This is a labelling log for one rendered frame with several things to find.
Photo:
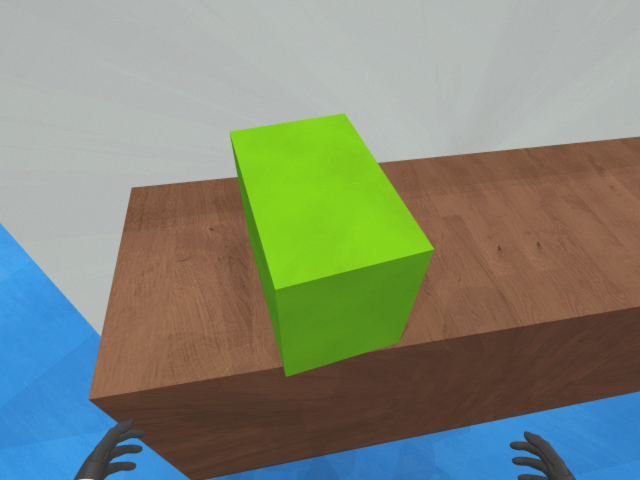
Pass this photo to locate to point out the carton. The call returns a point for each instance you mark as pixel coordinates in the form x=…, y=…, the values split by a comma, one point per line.
x=340, y=257

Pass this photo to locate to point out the left robot hand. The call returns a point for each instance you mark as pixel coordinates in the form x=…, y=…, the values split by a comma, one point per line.
x=97, y=465

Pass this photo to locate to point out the pedestal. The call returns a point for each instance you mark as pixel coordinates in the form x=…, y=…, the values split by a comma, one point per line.
x=530, y=302

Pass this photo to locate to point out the right robot hand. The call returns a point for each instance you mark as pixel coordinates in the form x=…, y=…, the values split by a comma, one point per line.
x=550, y=464

